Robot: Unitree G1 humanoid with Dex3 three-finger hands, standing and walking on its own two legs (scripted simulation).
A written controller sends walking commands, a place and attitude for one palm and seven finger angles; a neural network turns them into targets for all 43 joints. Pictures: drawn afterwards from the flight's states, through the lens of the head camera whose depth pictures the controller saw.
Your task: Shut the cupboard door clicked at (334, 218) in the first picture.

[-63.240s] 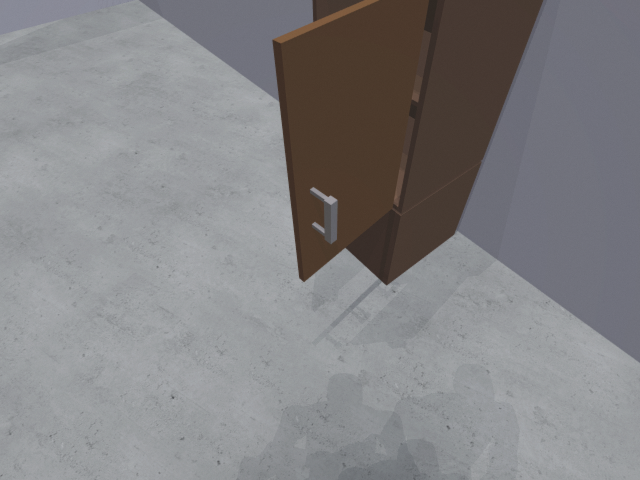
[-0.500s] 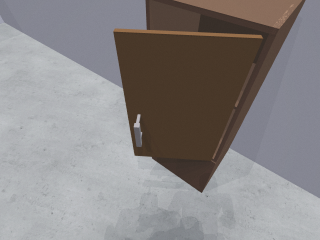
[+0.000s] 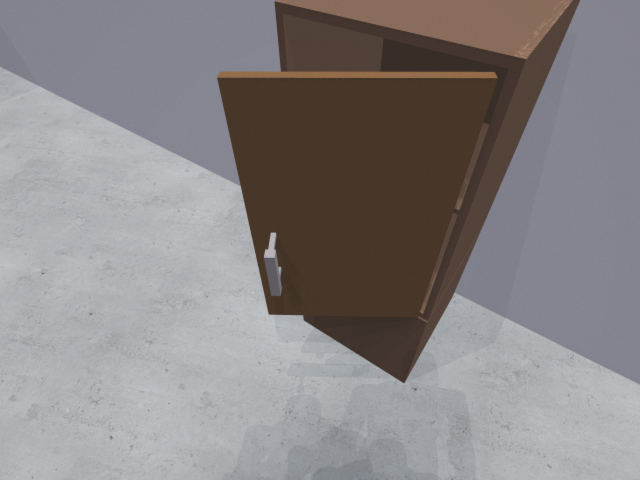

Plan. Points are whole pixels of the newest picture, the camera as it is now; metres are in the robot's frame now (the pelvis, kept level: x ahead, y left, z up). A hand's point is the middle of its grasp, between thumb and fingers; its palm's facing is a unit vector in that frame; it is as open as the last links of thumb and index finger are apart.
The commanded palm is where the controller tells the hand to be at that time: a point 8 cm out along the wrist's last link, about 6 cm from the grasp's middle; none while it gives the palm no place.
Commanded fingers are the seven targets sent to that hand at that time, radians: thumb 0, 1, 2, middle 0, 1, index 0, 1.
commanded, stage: look again from close up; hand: left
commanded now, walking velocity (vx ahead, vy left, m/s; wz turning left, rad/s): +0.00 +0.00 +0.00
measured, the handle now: (274, 265) +0.51 +0.12 -0.11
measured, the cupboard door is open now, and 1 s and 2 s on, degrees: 33 33 33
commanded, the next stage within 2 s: shuffle to correct the standing spot in 0.40 s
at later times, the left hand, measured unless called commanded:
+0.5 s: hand out of the picture +0.02 +0.15 -0.17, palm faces +0.02 -0.98 -0.21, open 7.3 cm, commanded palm none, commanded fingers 0.00 0.90 0.90 -0.20 -0.30 -0.20 -0.30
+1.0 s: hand out of the picture +0.03 +0.09 -0.18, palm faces +0.07 -0.99 -0.14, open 7.3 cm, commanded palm none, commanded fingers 0.00 0.90 0.90 -0.20 -0.30 -0.20 -0.30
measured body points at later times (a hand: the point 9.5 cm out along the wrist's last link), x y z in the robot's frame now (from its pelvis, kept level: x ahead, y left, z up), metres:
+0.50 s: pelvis +0.01 -0.03 +0.00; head +0.01 -0.04 +0.45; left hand +0.02 +0.20 -0.15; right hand +0.01 -0.24 -0.16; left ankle +0.01 +0.07 -0.74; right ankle +0.03 -0.12 -0.74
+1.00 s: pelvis +0.07 -0.06 -0.01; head +0.09 -0.05 +0.44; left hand +0.02 +0.14 -0.17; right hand +0.05 -0.27 -0.16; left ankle +0.03 +0.07 -0.74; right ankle +0.03 -0.12 -0.74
